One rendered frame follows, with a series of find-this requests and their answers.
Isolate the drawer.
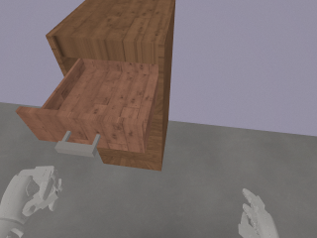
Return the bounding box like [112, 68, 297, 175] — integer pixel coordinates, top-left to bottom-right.
[16, 58, 159, 153]

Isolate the robot right hand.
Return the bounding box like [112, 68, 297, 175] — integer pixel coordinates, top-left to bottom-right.
[238, 188, 279, 238]

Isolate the cabinet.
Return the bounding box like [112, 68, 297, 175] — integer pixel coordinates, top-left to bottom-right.
[46, 0, 176, 172]

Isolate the robot left forearm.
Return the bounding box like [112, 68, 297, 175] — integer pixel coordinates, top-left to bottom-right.
[0, 217, 26, 238]

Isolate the handle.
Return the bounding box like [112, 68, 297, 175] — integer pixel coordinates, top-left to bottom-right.
[54, 131, 101, 158]

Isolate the robot left hand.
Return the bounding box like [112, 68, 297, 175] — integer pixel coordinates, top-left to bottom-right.
[0, 166, 64, 224]

